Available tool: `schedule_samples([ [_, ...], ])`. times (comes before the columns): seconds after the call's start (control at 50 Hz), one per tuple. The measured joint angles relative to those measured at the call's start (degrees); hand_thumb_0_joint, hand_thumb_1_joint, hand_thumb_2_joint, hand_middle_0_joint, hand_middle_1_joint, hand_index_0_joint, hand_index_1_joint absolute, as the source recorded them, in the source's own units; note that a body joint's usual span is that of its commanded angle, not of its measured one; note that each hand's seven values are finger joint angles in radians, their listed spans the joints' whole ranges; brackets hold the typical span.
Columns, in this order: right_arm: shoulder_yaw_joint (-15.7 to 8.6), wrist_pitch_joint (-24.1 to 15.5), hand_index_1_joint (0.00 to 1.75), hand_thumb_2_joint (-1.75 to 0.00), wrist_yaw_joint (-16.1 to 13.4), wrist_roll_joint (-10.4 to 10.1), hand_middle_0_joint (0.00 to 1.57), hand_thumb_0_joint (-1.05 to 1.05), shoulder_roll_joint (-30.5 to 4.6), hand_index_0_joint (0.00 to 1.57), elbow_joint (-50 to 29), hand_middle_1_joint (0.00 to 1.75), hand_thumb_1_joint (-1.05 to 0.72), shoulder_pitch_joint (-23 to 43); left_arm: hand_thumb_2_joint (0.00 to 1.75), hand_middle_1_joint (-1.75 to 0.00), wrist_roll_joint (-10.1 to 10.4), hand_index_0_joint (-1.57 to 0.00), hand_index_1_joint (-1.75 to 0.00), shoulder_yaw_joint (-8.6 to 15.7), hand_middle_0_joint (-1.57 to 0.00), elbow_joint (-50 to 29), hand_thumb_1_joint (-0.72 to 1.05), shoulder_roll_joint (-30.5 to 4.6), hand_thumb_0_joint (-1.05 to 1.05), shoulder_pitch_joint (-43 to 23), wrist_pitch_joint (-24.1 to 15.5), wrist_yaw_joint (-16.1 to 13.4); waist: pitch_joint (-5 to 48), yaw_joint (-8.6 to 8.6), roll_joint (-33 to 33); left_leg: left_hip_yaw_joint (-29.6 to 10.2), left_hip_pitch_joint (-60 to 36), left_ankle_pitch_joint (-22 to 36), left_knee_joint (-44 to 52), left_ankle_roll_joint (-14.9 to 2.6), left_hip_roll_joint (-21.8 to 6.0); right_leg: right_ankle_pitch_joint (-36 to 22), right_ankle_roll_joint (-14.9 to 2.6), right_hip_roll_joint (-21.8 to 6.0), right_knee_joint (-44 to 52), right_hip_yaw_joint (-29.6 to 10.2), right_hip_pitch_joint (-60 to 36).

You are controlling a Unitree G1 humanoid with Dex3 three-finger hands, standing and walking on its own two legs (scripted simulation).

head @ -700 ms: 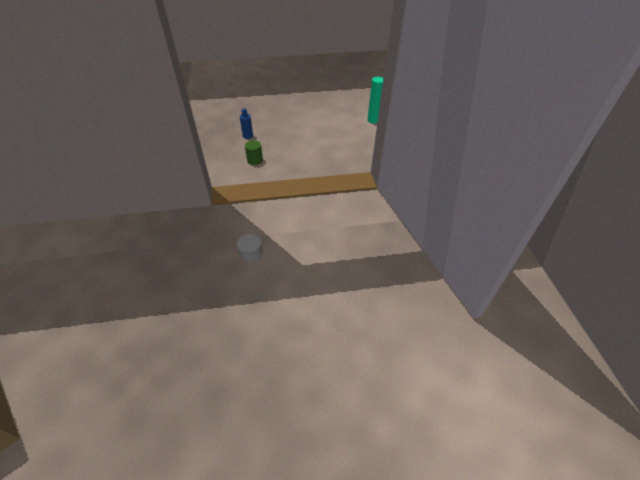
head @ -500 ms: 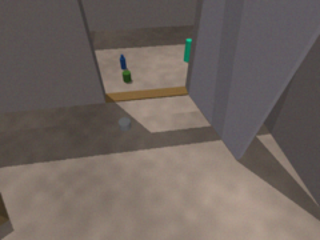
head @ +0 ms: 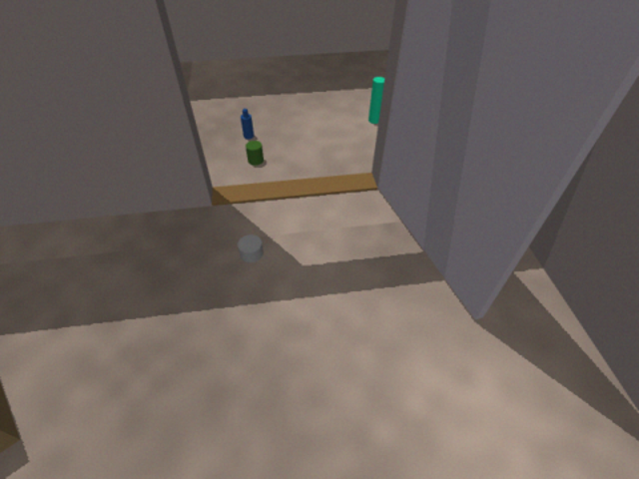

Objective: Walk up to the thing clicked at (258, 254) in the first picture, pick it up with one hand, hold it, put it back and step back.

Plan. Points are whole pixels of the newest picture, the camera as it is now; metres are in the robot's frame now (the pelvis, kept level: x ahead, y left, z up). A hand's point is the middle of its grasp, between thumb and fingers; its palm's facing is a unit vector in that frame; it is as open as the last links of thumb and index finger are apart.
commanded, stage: stand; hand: left
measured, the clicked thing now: (250, 248) +1.07 +0.30 -0.75
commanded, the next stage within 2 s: walk up in 0.42 s
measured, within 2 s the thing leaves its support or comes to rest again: neither
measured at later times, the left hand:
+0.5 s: hand out of the picture +0.08 +0.25 -0.15, palm faces -0.01 -0.94 -0.33, open 7.4 cm
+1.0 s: hand out of the picture +0.16 +0.33 -0.18, palm faces +0.01 -0.94 -0.34, open 7.4 cm
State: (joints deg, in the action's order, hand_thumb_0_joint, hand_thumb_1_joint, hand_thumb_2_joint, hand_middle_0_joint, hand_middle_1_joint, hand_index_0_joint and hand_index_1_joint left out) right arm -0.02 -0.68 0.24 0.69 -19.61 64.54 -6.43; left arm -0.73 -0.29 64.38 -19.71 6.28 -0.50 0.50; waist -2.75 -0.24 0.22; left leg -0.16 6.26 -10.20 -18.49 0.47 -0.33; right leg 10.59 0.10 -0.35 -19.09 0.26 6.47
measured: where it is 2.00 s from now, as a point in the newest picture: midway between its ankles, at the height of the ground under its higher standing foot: (321, 377)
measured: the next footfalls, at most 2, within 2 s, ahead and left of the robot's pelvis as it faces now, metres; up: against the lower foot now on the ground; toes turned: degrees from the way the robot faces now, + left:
left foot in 0.84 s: +0.25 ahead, +0.17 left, +0.00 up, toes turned +5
right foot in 1.32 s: +0.39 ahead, -0.11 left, +0.00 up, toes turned -3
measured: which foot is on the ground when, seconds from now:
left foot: down 0.00-0.60, up 0.62-0.82, down 0.84-1.00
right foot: down 0.00-0.88, up 0.90-1.00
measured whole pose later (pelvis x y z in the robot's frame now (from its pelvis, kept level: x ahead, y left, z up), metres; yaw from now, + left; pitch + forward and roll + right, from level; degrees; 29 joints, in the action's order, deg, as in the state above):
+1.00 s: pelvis +0.15 +0.06 -0.02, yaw +2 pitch -5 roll +0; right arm -4.4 -3.6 3.2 1.1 -21.2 50.7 -12.8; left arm -0.7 3.0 55.1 -24.5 18.3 -1.1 2.9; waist -5.4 -1.0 -2.8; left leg 3.8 15.5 -12.7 -32.7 -2.4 -0.4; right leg 25.0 -2.8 -0.6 -63.1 -3.6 19.3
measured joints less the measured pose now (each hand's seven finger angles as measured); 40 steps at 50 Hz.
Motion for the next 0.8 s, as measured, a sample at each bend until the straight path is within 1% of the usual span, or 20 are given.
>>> schedule_samples([
  [0.42, 0.00, 0.15, 0.30, -0.90, 0.02, 0.04, 0.21, 0.01, -0.14, 0.20, -0.07, 0.30, -0.91, -0.32, 0.90, -0.30, -0.06, -0.20, -0.30, -0.02, -0.20, -0.05, 0.91, -0.06, 0.00, 0.17, -0.15, -0.10, 0.01, 0.10, -0.06, -0.21, -0.29, 0.19, 0.56, 0.17, -0.15, -0.16, -0.12, 0.14, 0.62, 0.22, -0.38],
  [0.44, -0.48, 0.15, 0.30, -0.90, 0.46, 0.23, 0.21, 0.01, -0.12, 0.20, -0.60, 0.30, -0.91, -0.70, 0.90, -0.30, -0.34, -0.20, -0.30, 0.58, -0.20, -0.52, 0.91, -0.07, 0.00, 0.47, -0.14, 0.37, 0.10, 0.18, -0.08, -0.32, 0.18, -1.39, -0.58, -0.40, -0.10, 1.39, -0.38, 0.14, -0.42, 0.33, 0.00],
  [0.5, -1.96, -0.41, 0.30, -0.90, 1.97, 1.00, 0.21, 0.01, -0.54, 0.20, -2.50, 0.30, -0.91, -3.53, 0.90, -0.30, -1.23, -0.20, -0.30, 2.38, -0.20, -2.31, 0.91, -0.70, 0.00, 2.70, -0.63, 1.93, 1.75, 0.01, -0.38, -0.69, 1.96, -9.89, -5.89, -2.33, 0.36, 11.06, -1.77, 0.08, -6.76, 0.27, 2.15],
  [0.52, -2.34, -0.44, 0.30, -0.90, 2.27, 1.18, 0.21, 0.01, -0.83, 0.20, -3.01, 0.30, -0.91, -4.42, 0.90, -0.30, -1.38, -0.20, -0.30, 2.85, -0.21, -2.88, 0.91, -1.03, 0.00, 3.44, -0.71, 2.27, 2.33, -0.06, -0.46, -0.84, 2.51, -11.21, -7.13, -2.64, 0.51, 12.78, -2.11, 0.07, -8.33, 0.22, 2.81],
  [0.54, -2.74, -0.51, 0.30, -0.90, 2.45, 1.31, 0.21, 0.01, -1.14, 0.20, -3.48, 0.30, -0.91, -5.14, 0.90, -0.30, -1.49, -0.20, -0.30, 3.30, -0.21, -3.41, 0.91, -1.41, 0.00, 3.96, -0.82, 2.50, 2.55, -0.13, -0.48, -1.03, 3.01, -11.21, -8.17, -2.76, 0.60, 13.05, -2.40, 0.08, -9.52, 0.27, 3.32],
  [0.56, -3.12, -0.59, 0.30, -0.90, 2.58, 1.31, 0.21, 0.01, -1.49, 0.20, -3.91, 0.30, -0.91, -5.71, 0.90, -0.30, -1.55, -0.20, -0.30, 3.69, -0.21, -3.90, 0.91, -1.79, 0.00, 4.33, -1.05, 2.61, 2.36, -0.18, -0.37, -1.28, 3.44, -10.32, -9.31, -2.69, 0.55, 11.93, -2.50, 0.18, -10.29, 0.43, 3.53],
  [0.58, -3.46, -0.60, 0.30, -0.90, 2.67, 1.30, 0.21, 0.01, -1.89, 0.20, -4.25, 0.30, -0.91, -6.16, 0.90, -0.30, -1.59, -0.20, -0.30, 4.03, -0.21, -4.43, 0.91, -2.14, 0.00, 4.75, -1.39, 2.63, 1.99, -0.28, -0.13, -1.60, 3.90, -9.61, -10.87, -2.61, 0.39, 9.92, -2.44, 0.39, -10.69, 0.70, 3.44],
  [0.6, -3.76, -0.46, 0.30, -0.90, 2.73, 1.25, 0.21, 0.01, -2.34, 0.20, -4.45, 0.30, -0.91, -6.54, 0.90, -0.30, -1.63, -0.20, -0.30, 4.36, -0.21, -4.89, 0.91, -2.39, 0.00, 5.35, -1.87, 2.62, 1.69, -0.39, 0.32, -2.08, 4.51, -10.10, -13.11, -2.77, 0.15, 7.75, -2.07, 0.73, -10.72, 1.04, 3.05],
  [0.64, -4.34, 0.13, 0.30, -0.90, 2.50, 1.38, 0.21, 0.01, -3.12, 0.20, -4.38, 0.30, -0.91, -7.16, 0.90, -0.30, -1.96, -0.20, -0.30, 4.89, -0.21, -5.53, 0.91, -2.39, 0.00, 6.70, -2.48, 2.66, 1.62, -0.56, 1.56, -2.82, 7.46, -14.04, -20.48, -2.82, -0.13, 8.63, -1.58, 1.37, -10.22, 2.31, 1.58],
  [0.68, -4.46, 0.18, 0.30, -0.90, 2.47, 1.39, 0.20, 0.01, -3.65, 0.20, -4.67, 0.30, -0.91, -7.58, 0.90, -0.30, -1.97, -0.20, -0.30, 5.11, -0.20, -6.36, 0.91, -2.45, 0.00, 8.29, -2.59, 2.72, 1.32, -1.54, 1.70, -2.08, 10.75, -15.69, -25.91, -2.47, 0.16, 9.30, -1.70, 1.06, -8.40, 2.54, -0.55],
  [0.7, -4.46, -0.04, 0.30, -0.90, 2.60, 1.33, 0.20, 0.01, -3.88, 0.20, -5.04, 0.30, -0.91, -7.51, 0.90, -0.30, -1.88, -0.20, -0.30, 5.12, -0.20, -6.73, 0.91, -2.53, 0.00, 9.14, -2.67, 2.68, 0.88, -2.03, 1.57, -1.47, 12.14, -16.14, -26.94, -2.30, 0.10, 9.24, -1.61, 0.73, -7.19, 2.40, -1.79],
  [0.74, -4.51, -0.70, 0.30, -0.90, 2.93, 1.26, 0.20, 0.01, -4.17, 0.20, -6.19, 0.30, -0.91, -6.92, 0.90, -0.30, -1.61, -0.20, -0.30, 5.00, -0.21, -7.22, 0.91, -2.88, 0.00, 10.66, -2.76, 2.57, -0.33, -2.66, 1.20, -0.65, 14.59, -15.80, -25.94, -1.97, -0.47, 8.97, -0.90, -0.01, -4.86, 2.19, -4.20],
  [0.78, -4.56, -1.28, 0.30, -0.90, 3.34, 1.22, 0.20, 0.01, -4.34, 0.20, -7.72, 0.30, -0.91, -5.97, 0.90, -0.30, -1.33, -0.20, -0.30, 4.84, -0.21, -7.58, 0.91, -3.45, 0.00, 11.85, -2.58, 2.57, -1.70, -3.05, 0.81, -0.22, 16.46, -12.78, -22.69, -1.82, -1.44, 9.53, 0.05, -0.64, -3.88, 2.10, -6.09],
  [0.8, -4.63, -1.51, 0.30, -0.90, 3.54, 1.14, 0.20, 0.01, -4.33, 0.20, -8.58, 0.30, -0.91, -5.52, 0.90, -0.30, -1.26, -0.20, -0.30, 4.77, -0.21, -7.76, 0.91, -3.82, 0.00, 12.32, -2.36, 2.59, -2.33, -3.09, 0.58, -0.06, 16.91, -10.28, -20.21, -1.85, -1.90, 10.29, 0.56, -0.93, -4.11, 2.20, -6.83],
])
